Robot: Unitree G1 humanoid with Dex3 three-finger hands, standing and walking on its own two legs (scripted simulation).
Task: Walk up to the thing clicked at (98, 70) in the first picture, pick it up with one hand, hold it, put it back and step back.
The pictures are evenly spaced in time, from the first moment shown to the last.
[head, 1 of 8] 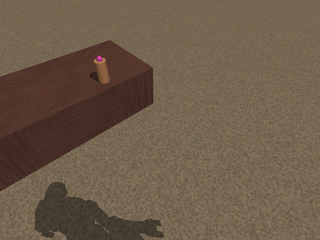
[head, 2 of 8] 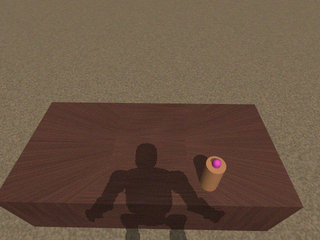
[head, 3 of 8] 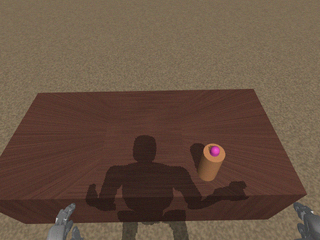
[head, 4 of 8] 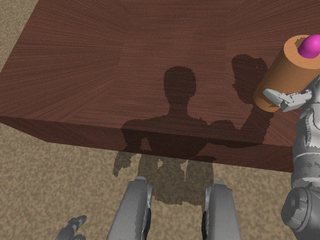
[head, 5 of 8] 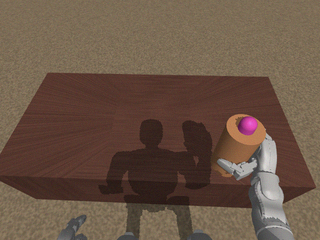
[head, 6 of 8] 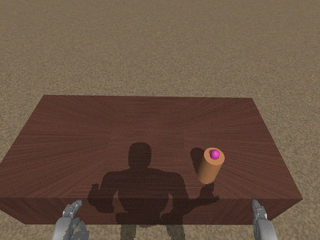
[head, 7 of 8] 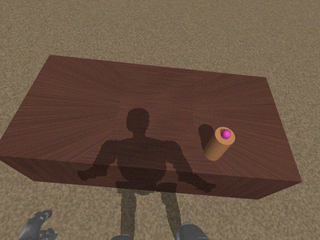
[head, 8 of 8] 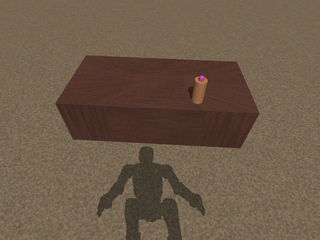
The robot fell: no
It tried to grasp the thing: yes
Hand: right
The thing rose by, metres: 0.33
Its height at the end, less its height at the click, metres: +0.00
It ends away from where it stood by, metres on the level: 0.01
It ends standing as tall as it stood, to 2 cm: yes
